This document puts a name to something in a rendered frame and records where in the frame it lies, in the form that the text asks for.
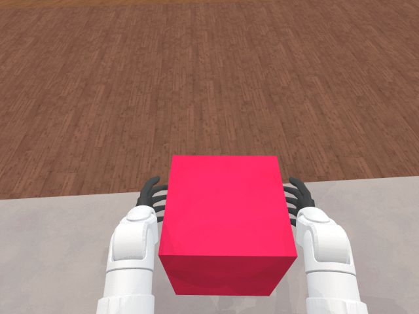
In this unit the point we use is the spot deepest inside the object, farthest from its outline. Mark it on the left robot forearm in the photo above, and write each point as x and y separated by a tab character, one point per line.
130	265

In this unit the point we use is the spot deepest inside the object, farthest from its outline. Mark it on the right robot forearm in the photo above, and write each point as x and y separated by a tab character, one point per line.
329	265

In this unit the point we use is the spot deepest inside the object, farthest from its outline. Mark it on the carton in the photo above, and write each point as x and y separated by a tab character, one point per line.
226	228

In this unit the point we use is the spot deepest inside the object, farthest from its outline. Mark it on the robot left hand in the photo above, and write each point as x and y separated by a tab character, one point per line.
146	195

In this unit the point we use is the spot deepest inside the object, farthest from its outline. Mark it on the robot right hand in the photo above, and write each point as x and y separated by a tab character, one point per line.
303	196

